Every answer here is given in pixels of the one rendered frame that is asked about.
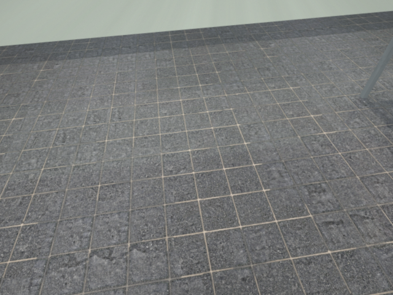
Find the table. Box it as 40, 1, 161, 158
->
360, 37, 393, 98

